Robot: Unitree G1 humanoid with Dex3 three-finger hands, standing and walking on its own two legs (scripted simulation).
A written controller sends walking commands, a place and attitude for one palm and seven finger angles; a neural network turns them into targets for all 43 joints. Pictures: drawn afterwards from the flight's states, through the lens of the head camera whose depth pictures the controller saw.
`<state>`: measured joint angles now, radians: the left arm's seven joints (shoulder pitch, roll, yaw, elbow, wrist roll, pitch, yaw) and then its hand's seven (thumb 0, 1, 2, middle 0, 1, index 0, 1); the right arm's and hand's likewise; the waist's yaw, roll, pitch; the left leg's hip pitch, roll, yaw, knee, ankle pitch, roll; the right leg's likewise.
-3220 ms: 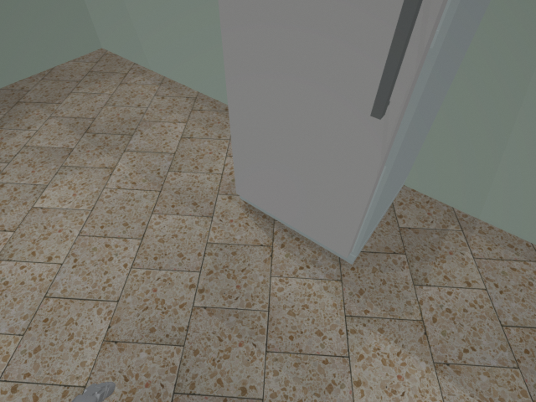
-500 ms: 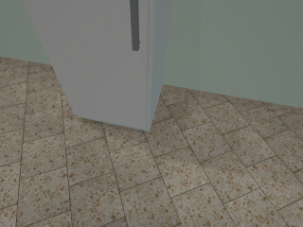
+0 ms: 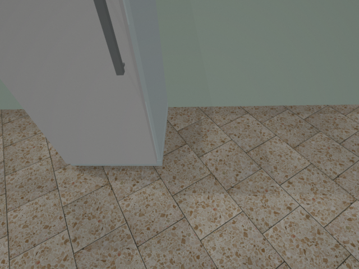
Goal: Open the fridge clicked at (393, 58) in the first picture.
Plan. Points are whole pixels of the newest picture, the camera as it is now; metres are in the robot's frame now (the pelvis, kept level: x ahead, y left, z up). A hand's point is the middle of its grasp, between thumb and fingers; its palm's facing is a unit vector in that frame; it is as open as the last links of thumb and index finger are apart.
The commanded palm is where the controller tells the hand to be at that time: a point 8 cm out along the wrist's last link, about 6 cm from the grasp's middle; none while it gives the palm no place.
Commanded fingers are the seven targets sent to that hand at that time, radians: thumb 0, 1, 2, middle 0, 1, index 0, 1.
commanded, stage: take the last steps up to it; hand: right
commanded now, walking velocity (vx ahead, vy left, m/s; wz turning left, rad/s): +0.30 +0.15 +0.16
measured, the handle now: (111, 30) +0.80 +0.23 +0.18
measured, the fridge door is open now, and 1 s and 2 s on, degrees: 0 0 0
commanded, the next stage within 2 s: come to a stop and stand still in 0.78 s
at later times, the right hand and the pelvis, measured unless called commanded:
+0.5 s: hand (222, 223) +0.28 -0.11 -0.18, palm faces -0.09 +0.97 -0.23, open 7.4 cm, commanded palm none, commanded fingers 0.00 -0.90 -0.90 0.20 0.30 0.20 0.30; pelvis +0.16 +0.08 -0.02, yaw +5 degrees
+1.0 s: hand (198, 213) +0.32 -0.04 -0.18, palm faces -0.02 +0.99 -0.11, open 7.4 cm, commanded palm none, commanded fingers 0.00 -0.90 -0.90 0.20 0.30 0.20 0.30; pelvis +0.32 +0.12 +0.00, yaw +5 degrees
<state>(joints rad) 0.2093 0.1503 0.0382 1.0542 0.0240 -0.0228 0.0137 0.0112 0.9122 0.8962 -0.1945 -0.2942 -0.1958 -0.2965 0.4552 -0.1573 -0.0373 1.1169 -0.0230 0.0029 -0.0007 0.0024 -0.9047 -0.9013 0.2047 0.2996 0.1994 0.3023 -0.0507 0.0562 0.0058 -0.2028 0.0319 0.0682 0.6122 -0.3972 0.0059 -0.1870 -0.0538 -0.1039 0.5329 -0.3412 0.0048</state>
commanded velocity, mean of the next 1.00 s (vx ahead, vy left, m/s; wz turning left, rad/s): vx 0.17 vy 0.12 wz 0.03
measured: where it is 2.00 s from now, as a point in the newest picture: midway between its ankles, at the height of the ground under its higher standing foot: outside the picture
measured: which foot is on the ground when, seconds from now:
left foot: up 0.00-0.42, down 0.44-0.88, up 0.90-1.00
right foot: down 0.00-0.44, up 0.46-0.84, down 0.86-1.00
